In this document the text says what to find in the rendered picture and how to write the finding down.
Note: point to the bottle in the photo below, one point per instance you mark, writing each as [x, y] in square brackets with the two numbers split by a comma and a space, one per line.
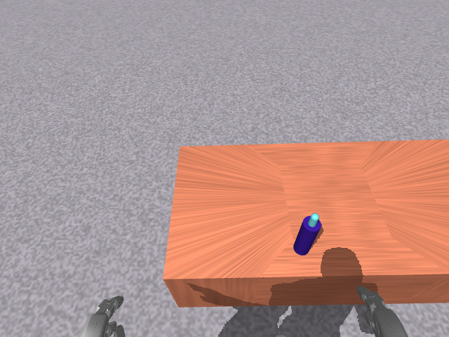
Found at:
[309, 229]

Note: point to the left robot hand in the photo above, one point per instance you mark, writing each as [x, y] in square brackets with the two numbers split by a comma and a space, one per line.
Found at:
[97, 325]

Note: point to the right robot hand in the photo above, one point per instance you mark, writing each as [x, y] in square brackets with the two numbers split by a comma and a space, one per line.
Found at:
[382, 320]

